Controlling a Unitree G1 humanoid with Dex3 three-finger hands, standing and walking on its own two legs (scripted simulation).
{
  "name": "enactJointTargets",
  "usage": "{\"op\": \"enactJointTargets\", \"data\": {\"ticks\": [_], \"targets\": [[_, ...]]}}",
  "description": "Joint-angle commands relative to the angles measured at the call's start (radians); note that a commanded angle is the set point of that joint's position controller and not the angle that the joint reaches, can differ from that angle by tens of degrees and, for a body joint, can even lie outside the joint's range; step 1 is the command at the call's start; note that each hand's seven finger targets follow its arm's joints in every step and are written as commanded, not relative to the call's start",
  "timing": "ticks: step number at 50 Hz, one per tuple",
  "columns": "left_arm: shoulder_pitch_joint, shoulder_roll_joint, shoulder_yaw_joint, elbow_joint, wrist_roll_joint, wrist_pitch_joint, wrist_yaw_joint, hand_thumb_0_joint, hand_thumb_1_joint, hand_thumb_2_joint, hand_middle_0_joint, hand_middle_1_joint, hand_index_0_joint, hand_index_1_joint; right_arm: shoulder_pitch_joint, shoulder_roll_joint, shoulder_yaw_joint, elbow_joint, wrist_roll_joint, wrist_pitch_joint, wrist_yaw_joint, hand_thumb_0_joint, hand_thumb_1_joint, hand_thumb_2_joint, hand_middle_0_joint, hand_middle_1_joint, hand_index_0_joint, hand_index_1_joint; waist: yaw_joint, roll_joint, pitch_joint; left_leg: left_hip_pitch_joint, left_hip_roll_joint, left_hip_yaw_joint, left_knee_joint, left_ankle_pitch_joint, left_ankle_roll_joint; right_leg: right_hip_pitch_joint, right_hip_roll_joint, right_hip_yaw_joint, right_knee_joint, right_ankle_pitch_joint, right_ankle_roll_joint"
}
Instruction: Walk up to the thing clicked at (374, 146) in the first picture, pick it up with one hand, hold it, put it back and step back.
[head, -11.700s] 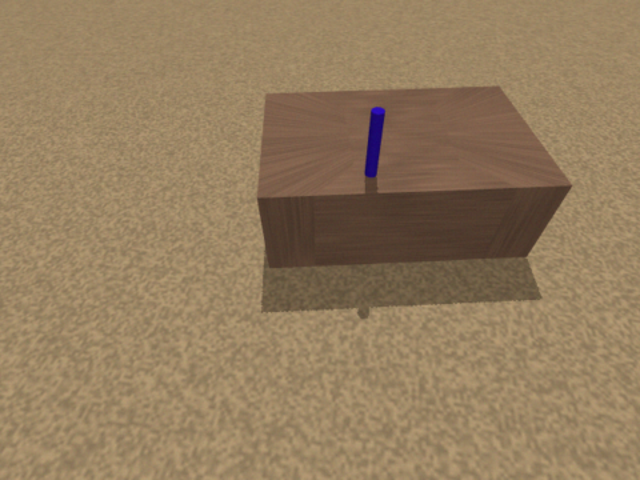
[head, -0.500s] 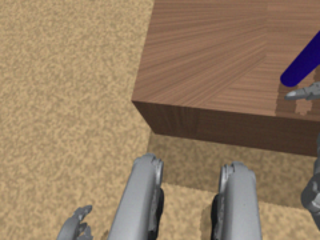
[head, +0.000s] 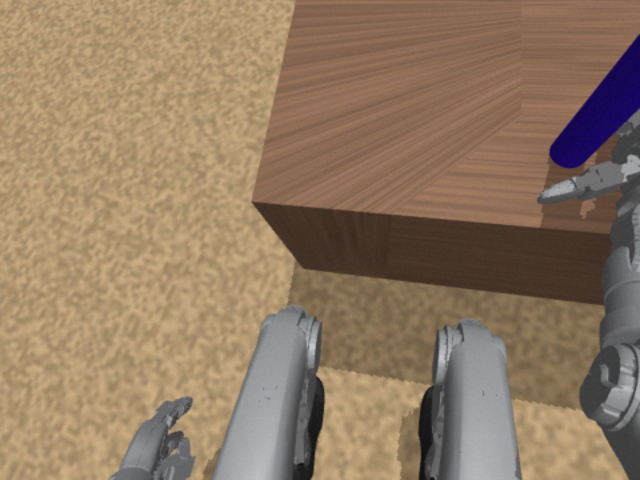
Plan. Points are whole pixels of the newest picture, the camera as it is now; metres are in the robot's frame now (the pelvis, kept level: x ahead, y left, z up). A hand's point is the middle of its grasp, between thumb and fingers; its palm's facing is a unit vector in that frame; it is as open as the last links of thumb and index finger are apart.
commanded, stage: close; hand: right
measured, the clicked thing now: (628, 85) +0.52 -0.25 +0.07
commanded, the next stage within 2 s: settle in 0.70 s
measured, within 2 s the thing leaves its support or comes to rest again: leaves its support in 1.02 s
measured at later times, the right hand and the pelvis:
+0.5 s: hand (586, 128) +0.51 -0.24 +0.01, palm faces +0.15 +0.99 -0.01, open 11.1 cm; pelvis +0.00 +0.00 +0.00, yaw +0 degrees
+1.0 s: hand (587, 125) +0.51 -0.24 +0.02, palm faces +0.16 +0.99 -0.01, open 5.4 cm; pelvis +0.00 +0.00 +0.00, yaw +0 degrees
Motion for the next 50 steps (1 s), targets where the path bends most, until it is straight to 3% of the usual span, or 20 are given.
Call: {"op": "enactJointTargets", "data": {"ticks": [1,5,10,14,16,17,23,27,30,33,34,36,38,39,40,41,44,45,47,50], "targets": [[0.163,0.195,0.075,-0.060,-0.002,-0.011,0.013,0.000,0.897,0.901,-0.200,-0.303,-0.200,-0.303,-0.398,-0.282,-0.028,-0.233,-0.001,-0.076,-0.012,0.000,0.493,-0.040,0.310,0.148,0.294,0.149,-0.001,-0.164,-0.658,0.332,-0.016,0.029,-0.244,0.193,0.057,0.479,0.015,-0.043,-0.234,0.135,-0.045],[0.171,0.198,0.073,-0.048,-0.002,-0.009,0.013,0.000,0.897,0.904,-0.199,-0.305,-0.199,-0.304,-0.412,-0.231,-0.015,-0.206,0.011,-0.069,-0.024,0.000,0.462,-0.117,0.422,0.250,0.408,0.251,0.015,-0.178,-0.648,0.287,-0.014,0.043,-0.214,0.221,0.061,0.512,0.014,-0.027,-0.238,0.170,-0.038],[0.183,0.200,0.068,-0.051,0.002,0.000,0.012,0.000,0.898,0.906,-0.196,-0.303,-0.197,-0.303,-0.435,-0.252,0.000,-0.192,-0.016,-0.069,-0.034,0.000,0.399,-0.220,0.581,0.388,0.569,0.389,0.026,-0.185,-0.639,0.284,-0.012,0.040,-0.216,0.231,0.058,0.504,0.015,-0.032,-0.224,0.177,-0.042],[0.189,0.202,0.065,-0.059,-0.003,0.004,0.013,0.000,0.904,0.902,-0.195,-0.302,-0.197,-0.299,-0.421,-0.294,-0.034,-0.181,-0.009,-0.061,-0.041,0.000,0.346,-0.312,0.726,0.513,0.717,0.514,0.013,-0.163,-0.644,0.320,-0.012,0.032,-0.231,0.214,0.056,0.463,0.016,-0.043,-0.221,0.151,-0.046],[0.183,0.208,0.069,-0.064,-0.006,0.003,0.012,0.000,0.895,0.909,-0.195,-0.301,-0.195,-0.301,-0.393,-0.263,-0.029,-0.178,-0.002,-0.057,-0.040,0.000,0.318,-0.349,0.803,0.570,0.794,0.571,0.012,-0.162,-0.634,0.292,-0.013,0.040,-0.230,0.179,0.059,0.465,0.017,-0.036,-0.239,0.118,-0.044],[0.182,0.209,0.067,-0.062,-0.007,0.004,0.013,0.000,0.897,0.906,-0.194,-0.301,-0.195,-0.300,-0.406,-0.291,-0.040,-0.192,-0.002,-0.059,-0.042,0.000,0.263,-0.390,0.861,0.619,0.851,0.621,0.004,-0.184,-0.637,0.290,-0.013,0.037,-0.230,0.167,0.061,0.466,0.018,-0.039,-0.242,0.107,-0.043],[0.199,0.201,0.072,-0.055,-0.011,0.008,0.019,0.000,0.901,0.902,-0.191,-0.297,-0.192,-0.296,-0.438,-0.287,-0.035,-0.236,0.002,-0.054,-0.048,0.000,0.080,-0.552,1.024,0.790,1.013,0.791,0.021,-0.157,-0.665,0.341,-0.015,0.032,-0.247,0.227,0.055,0.477,0.014,-0.040,-0.230,0.162,-0.049],[0.189,0.194,0.067,-0.053,-0.012,0.005,0.019,0.000,0.896,0.902,-0.192,-0.295,-0.191,-0.296,-0.402,-0.250,-0.019,-0.164,0.006,-0.058,-0.054,0.000,-0.073,-0.656,1.105,0.881,1.092,0.882,0.024,-0.135,-0.575,0.303,-0.015,0.031,-0.255,0.168,0.060,0.417,0.017,-0.042,-0.242,0.100,-0.050],[0.196,0.194,0.067,-0.049,-0.006,0.001,0.018,0.000,0.894,0.901,-0.194,-0.295,-0.192,-0.297,-0.378,-0.236,-0.006,-0.147,0.001,-0.065,-0.050,0.000,-0.180,-0.735,1.157,0.947,1.143,0.949,0.030,-0.132,-0.577,0.312,-0.015,0.028,-0.256,0.181,0.056,0.415,0.016,-0.048,-0.226,0.111,-0.053],[0.198,0.200,0.066,-0.056,-0.005,0.004,0.017,0.000,0.901,0.893,-0.192,-0.295,-0.193,-0.294,-0.390,-0.296,-0.041,-0.196,-0.002,-0.071,-0.052,0.000,-0.284,-0.828,1.244,1.041,1.229,1.043,0.002,-0.175,-0.655,0.337,-0.016,0.023,-0.243,0.233,0.057,0.476,0.013,-0.050,-0.221,0.177,-0.048],[0.196,0.201,0.068,-0.060,-0.004,0.004,0.019,0.000,0.897,0.894,-0.192,-0.295,-0.192,-0.295,-0.457,-0.286,-0.024,-0.240,0.000,-0.073,-0.050,0.000,-0.316,-0.842,1.278,1.063,1.261,1.065,0.018,-0.192,-0.685,0.349,-0.016,0.023,-0.248,0.236,0.056,0.491,0.013,-0.045,-0.222,0.176,-0.048],[0.202,0.188,0.064,-0.049,-0.004,0.006,0.016,0.000,0.899,0.892,-0.192,-0.295,-0.192,-0.294,-0.379,-0.225,-0.013,-0.180,0.009,-0.063,-0.048,0.000,-0.378,-0.860,1.325,1.090,1.304,1.091,0.023,-0.146,-0.664,0.370,-0.016,0.030,-0.242,0.286,0.051,0.489,0.011,-0.042,-0.214,0.225,-0.049],[0.205,0.192,0.065,-0.045,-0.004,0.008,0.016,0.000,0.895,0.890,-0.193,-0.293,-0.193,-0.292,-0.353,-0.260,-0.034,-0.170,0.001,-0.058,-0.051,0.000,-0.434,-0.939,1.362,1.155,1.345,1.157,0.009,-0.155,-0.672,0.376,-0.016,0.026,-0.233,0.312,0.052,0.487,0.010,-0.046,-0.206,0.258,-0.047],[0.201,0.194,0.064,-0.045,-0.004,0.010,0.014,0.000,0.911,0.884,-0.192,-0.294,-0.195,-0.290,-0.336,-0.239,-0.024,-0.140,-0.001,-0.057,-0.052,0.000,-0.462,-1.003,1.357,1.199,1.342,1.200,0.014,-0.150,-0.643,0.359,-0.017,0.030,-0.230,0.297,0.054,0.472,0.011,-0.042,-0.210,0.247,-0.046],[0.206,0.192,0.070,-0.049,-0.002,0.012,0.013,0.000,0.909,0.884,-0.192,-0.294,-0.194,-0.291,-0.362,-0.253,-0.032,-0.219,-0.002,-0.064,-0.052,0.000,-0.497,-1.036,1.384,1.230,1.369,1.231,0.008,-0.160,-0.685,0.381,-0.017,0.027,-0.231,0.317,0.051,0.487,0.010,-0.044,-0.203,0.262,-0.047],[0.195,0.195,0.069,-0.047,-0.005,0.013,0.013,0.000,0.895,0.898,-0.207,-0.301,-0.206,-0.302,-0.342,-0.227,-0.012,-0.170,-0.003,-0.056,-0.051,0.000,-0.496,-1.116,1.335,1.310,1.346,1.311,0.015,-0.148,-0.668,0.360,-0.017,0.032,-0.234,0.297,0.053,0.502,0.009,-0.040,-0.213,0.249,-0.046],[0.192,0.201,0.076,-0.055,-0.008,0.018,0.013,0.000,0.893,0.894,-0.208,-0.302,-0.207,-0.303,-0.397,-0.262,-0.023,-0.255,-0.006,-0.054,-0.059,0.000,-0.578,-1.311,1.372,1.410,1.387,1.411,0.004,-0.187,-0.679,0.347,-0.016,0.034,-0.246,0.246,0.058,0.522,0.011,-0.038,-0.245,0.198,-0.042],[0.181,0.196,0.074,-0.058,-0.009,0.020,0.013,0.000,0.897,0.894,-0.206,-0.300,-0.205,-0.300,-0.383,-0.252,-0.013,-0.224,-0.006,-0.051,-0.062,0.000,-0.599,-1.338,1.378,1.431,1.393,1.432,0.008,-0.184,-0.643,0.346,-0.017,0.032,-0.254,0.218,0.060,0.495,0.013,-0.040,-0.254,0.163,-0.042],[0.188,0.199,0.082,-0.061,-0.010,0.020,0.019,0.000,0.904,0.889,-0.205,-0.301,-0.207,-0.299,-0.426,-0.292,-0.041,-0.324,-0.002,-0.056,-0.071,0.000,-0.646,-1.385,1.397,1.468,1.413,1.469,0.000,-0.187,-0.711,0.374,-0.016,0.032,-0.262,0.239,0.057,0.538,0.012,-0.040,-0.256,0.185,-0.043],[0.182,0.194,0.083,-0.065,-0.016,0.020,0.024,0.000,0.909,0.890,-0.201,-0.301,-0.204,-0.298,-0.427,-0.266,-0.025,-0.350,0.007,-0.044,-0.076,0.000,-0.676,-1.398,1.416,1.483,1.431,1.484,0.003,-0.189,-0.720,0.387,-0.016,0.034,-0.278,0.239,0.059,0.580,0.013,-0.037,-0.282,0.185,-0.042]]}}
